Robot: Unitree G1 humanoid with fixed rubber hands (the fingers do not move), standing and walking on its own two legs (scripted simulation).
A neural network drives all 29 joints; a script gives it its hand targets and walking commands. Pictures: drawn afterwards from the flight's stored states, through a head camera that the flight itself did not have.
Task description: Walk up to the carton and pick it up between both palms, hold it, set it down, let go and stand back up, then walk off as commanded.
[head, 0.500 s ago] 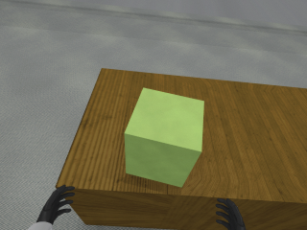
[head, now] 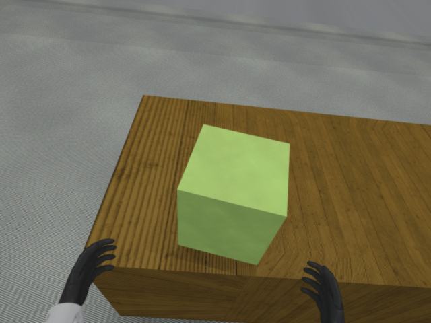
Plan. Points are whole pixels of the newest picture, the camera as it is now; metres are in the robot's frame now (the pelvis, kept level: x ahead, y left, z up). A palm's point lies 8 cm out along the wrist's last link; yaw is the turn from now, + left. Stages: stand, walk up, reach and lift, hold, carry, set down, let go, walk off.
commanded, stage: reach and lift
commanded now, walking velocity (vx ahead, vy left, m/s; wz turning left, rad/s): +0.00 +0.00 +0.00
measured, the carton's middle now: (231, 196) +0.42 -0.04 -0.06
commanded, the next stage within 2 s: none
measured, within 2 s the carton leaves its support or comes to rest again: neither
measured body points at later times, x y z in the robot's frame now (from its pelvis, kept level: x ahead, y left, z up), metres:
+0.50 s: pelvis +0.01 +0.00 +0.00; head +0.02 +0.03 +0.45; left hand +0.28 +0.22 -0.02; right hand +0.22 -0.22 -0.03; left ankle +0.04 +0.08 -0.73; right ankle +0.02 -0.16 -0.73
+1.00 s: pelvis +0.01 +0.00 +0.00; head +0.02 +0.02 +0.45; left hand +0.34 +0.20 +0.03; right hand +0.28 -0.24 +0.01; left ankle +0.04 +0.08 -0.73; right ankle +0.02 -0.16 -0.73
